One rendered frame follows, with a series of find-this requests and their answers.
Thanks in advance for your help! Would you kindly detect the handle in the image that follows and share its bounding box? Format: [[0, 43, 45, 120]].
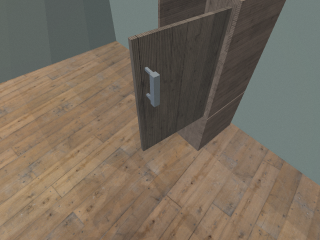
[[144, 67, 160, 107]]

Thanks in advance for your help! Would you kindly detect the cupboard door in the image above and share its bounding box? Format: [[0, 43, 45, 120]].
[[128, 6, 233, 152]]

